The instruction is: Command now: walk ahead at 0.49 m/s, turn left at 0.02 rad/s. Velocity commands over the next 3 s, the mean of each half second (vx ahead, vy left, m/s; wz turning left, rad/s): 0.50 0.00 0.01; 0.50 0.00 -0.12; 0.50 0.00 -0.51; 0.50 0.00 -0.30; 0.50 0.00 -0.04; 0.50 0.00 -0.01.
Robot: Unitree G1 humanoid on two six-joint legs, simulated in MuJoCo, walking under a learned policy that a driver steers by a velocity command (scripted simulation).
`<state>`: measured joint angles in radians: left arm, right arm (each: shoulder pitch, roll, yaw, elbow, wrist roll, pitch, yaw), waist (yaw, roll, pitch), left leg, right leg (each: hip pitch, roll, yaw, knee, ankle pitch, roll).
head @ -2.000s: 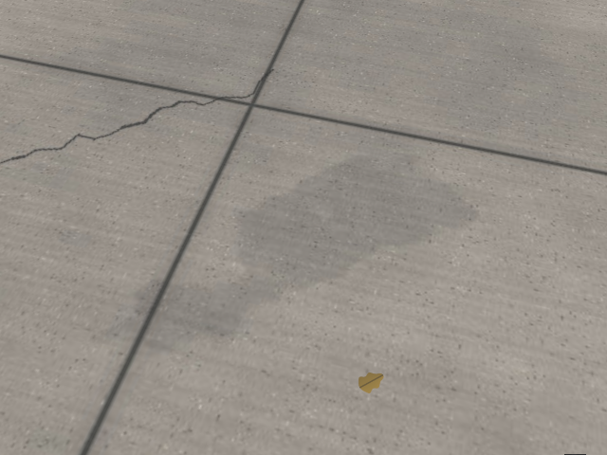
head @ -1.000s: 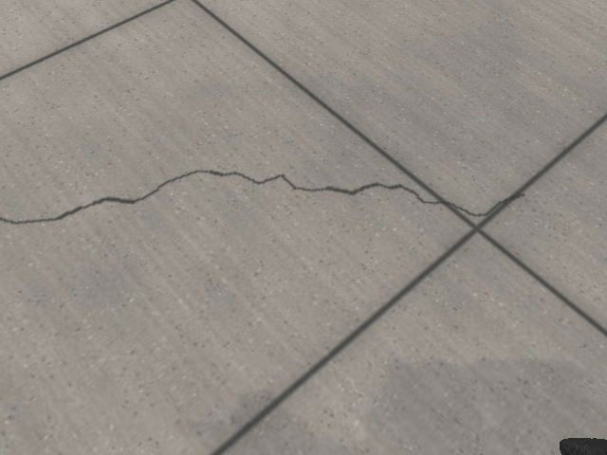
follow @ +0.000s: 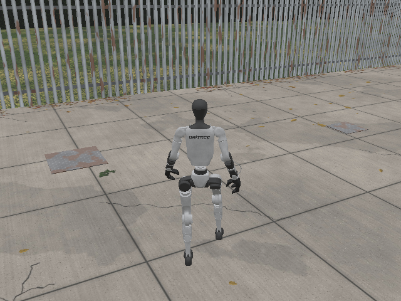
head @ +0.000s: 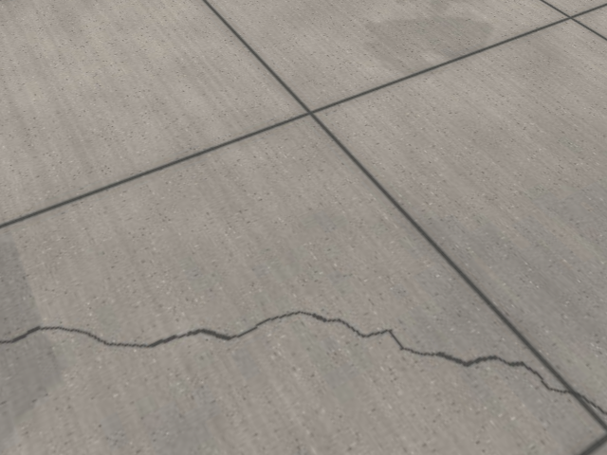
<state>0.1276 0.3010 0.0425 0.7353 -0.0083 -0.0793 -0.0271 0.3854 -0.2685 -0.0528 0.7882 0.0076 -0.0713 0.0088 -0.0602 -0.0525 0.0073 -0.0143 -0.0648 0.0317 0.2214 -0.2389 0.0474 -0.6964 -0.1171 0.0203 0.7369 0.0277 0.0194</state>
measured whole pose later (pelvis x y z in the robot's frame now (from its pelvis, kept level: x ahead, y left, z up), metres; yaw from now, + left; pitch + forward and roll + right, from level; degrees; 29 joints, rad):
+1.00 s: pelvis +0.57 +0.03 +0.00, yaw -5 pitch +0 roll +1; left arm 0.20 0.30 0.07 0.79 -0.03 -0.04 0.00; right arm 0.31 -0.26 -0.05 0.88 -0.02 -0.10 0.01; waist -0.05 -0.05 0.02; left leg -0.06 -0.05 0.13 0.24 -0.20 0.06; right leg -0.69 -0.10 0.10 0.91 -0.05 0.00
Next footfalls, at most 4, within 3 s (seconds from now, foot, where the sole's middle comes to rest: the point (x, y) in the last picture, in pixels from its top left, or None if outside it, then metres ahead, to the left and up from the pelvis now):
0.16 right None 0.30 -0.13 -0.78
0.70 left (243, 417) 0.58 0.11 -0.78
1.24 right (339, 304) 0.86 -0.13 -0.78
1.72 left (295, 208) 1.20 -0.03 -0.78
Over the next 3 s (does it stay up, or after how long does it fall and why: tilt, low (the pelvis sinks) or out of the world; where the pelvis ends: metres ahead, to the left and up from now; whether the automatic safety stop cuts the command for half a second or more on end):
stays up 1.62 -0.37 0.00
